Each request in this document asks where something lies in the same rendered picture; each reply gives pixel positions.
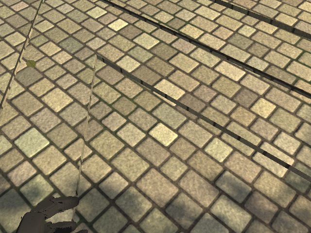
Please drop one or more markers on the left robot hand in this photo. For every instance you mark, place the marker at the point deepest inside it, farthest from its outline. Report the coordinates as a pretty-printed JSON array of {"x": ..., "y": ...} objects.
[{"x": 34, "y": 221}]

